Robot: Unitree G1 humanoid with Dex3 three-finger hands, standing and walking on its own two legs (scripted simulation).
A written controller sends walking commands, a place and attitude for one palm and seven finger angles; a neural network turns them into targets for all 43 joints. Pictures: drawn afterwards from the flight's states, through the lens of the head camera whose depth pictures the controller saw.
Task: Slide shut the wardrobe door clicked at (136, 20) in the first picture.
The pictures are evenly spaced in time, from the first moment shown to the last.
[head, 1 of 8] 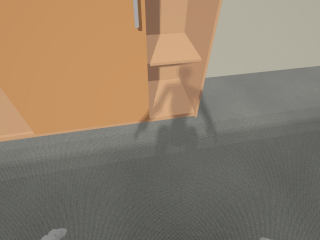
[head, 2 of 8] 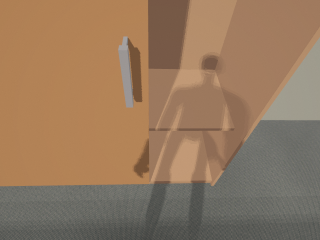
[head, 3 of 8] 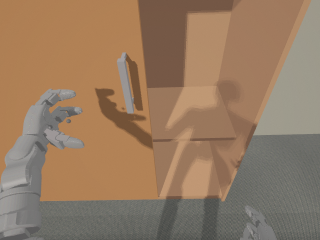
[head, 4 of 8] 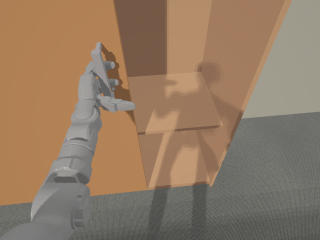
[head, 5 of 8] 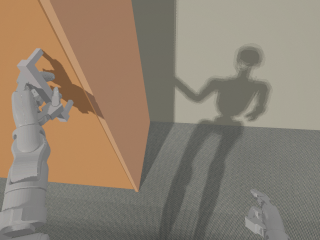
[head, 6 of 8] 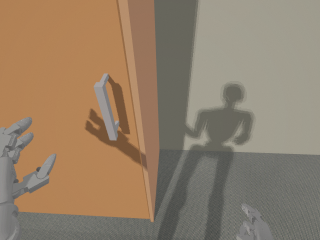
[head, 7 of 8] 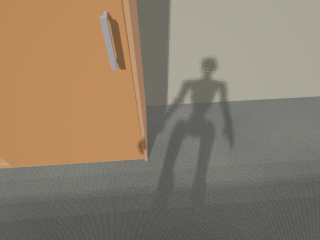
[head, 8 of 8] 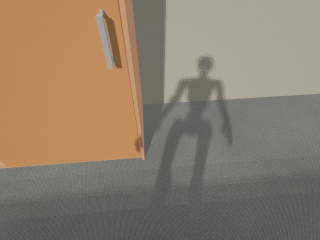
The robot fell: no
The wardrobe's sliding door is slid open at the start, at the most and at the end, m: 0.40 0.40 0.00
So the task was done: yes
